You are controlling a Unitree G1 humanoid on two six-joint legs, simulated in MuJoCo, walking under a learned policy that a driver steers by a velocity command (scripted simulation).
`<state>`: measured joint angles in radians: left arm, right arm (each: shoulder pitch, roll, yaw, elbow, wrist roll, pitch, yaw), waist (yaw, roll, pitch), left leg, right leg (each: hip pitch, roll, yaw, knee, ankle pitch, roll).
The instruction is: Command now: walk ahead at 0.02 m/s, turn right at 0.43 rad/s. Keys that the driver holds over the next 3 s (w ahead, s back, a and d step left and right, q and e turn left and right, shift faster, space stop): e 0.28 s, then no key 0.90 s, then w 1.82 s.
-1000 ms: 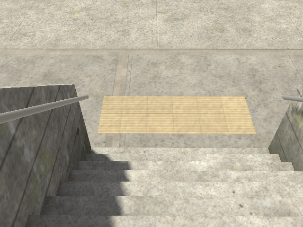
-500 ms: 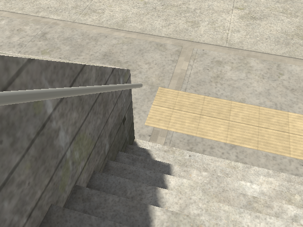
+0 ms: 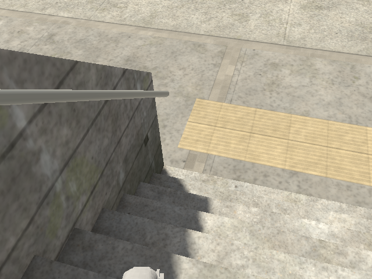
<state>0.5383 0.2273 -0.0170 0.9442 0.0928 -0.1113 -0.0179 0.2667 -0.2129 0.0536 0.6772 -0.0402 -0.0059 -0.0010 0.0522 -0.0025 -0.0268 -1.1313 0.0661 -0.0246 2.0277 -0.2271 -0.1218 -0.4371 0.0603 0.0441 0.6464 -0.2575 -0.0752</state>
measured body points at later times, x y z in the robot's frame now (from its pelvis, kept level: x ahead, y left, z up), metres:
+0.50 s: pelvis -0.02 +0.17 -0.02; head -0.02 +0.15 +0.43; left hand -0.07 +0.43 -0.14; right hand +0.17 -0.06 -0.08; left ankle +0.03 +0.28 -0.52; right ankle +0.04 -0.08 -0.72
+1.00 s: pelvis +0.01 +0.32 +0.12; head +0.03 +0.35 +0.57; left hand +0.27 +0.48 +0.03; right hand +0.06 +0.02 +0.05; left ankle +0.13 +0.38 -0.48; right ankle -0.12 +0.25 -0.52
